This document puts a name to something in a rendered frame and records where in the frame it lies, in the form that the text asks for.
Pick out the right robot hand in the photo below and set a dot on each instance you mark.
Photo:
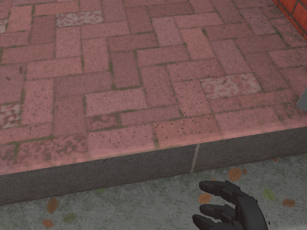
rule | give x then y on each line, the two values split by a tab
247	214

